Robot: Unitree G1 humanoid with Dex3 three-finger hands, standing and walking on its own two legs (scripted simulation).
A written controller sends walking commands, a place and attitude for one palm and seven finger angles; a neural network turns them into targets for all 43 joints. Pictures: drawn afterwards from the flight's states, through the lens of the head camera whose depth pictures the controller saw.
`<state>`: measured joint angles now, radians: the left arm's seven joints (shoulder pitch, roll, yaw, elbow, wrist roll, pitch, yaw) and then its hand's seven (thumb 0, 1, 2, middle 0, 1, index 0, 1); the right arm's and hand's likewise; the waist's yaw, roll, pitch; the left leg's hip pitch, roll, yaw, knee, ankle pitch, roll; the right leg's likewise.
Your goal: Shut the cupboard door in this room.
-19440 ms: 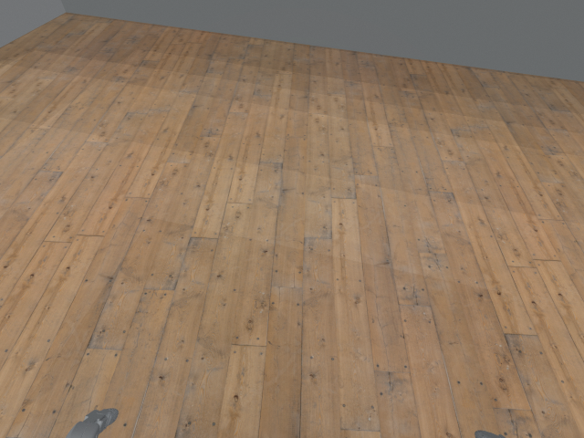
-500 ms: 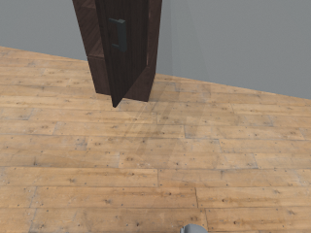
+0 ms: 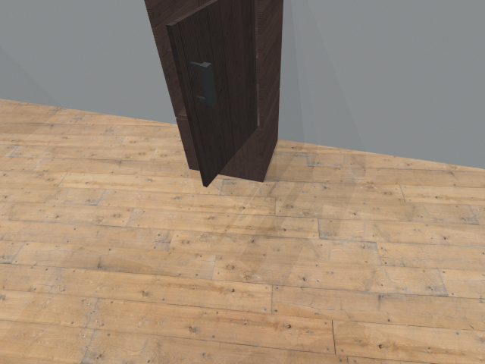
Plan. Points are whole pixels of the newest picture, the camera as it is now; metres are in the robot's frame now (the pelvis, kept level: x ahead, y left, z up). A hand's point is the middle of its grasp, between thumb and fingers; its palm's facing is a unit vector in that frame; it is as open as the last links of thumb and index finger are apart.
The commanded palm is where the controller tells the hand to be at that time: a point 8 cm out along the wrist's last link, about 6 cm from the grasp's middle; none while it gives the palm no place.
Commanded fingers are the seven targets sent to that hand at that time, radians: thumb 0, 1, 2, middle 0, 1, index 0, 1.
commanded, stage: take the last steps up to it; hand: left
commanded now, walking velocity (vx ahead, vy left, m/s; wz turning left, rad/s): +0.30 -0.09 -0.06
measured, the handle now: (202, 83) +0.83 +0.16 +0.05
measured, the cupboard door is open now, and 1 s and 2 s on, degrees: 77 77 77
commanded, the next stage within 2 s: come to a stop and stand still in 1.02 s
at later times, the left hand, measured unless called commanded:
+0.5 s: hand out of the picture +0.12 +0.20 -0.19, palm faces +0.00 -0.99 -0.16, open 7.4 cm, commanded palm none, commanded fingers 0.00 0.90 0.90 -0.20 -0.30 -0.20 -0.30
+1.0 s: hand (214, 293) +0.31 +0.10 -0.18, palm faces +0.02 -0.98 -0.19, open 7.3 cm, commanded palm none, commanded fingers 0.00 0.90 0.90 -0.20 -0.30 -0.20 -0.30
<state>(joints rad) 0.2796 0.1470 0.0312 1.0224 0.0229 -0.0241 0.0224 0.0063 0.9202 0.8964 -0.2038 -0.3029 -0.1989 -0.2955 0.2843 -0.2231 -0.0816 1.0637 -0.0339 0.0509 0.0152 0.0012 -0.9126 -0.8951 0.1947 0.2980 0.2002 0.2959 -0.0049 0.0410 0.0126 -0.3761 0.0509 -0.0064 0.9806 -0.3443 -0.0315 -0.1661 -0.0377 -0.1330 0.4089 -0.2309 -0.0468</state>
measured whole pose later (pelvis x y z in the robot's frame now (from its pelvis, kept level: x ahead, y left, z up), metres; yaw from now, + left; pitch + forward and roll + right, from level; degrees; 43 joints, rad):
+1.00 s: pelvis +0.28 -0.08 -0.01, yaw -2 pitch -1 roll -1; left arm 0.25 0.16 0.04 1.10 0.03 -0.06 0.01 0.00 0.93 0.90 -0.20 -0.30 -0.20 -0.30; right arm 0.17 -0.18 -0.06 1.02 -0.02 -0.02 0.01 0.00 -0.92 -0.90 0.19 0.30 0.20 0.30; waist 0.01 0.02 0.03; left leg -0.47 0.12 0.09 0.83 -0.29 -0.03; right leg -0.18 0.00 -0.22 0.43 -0.25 -0.06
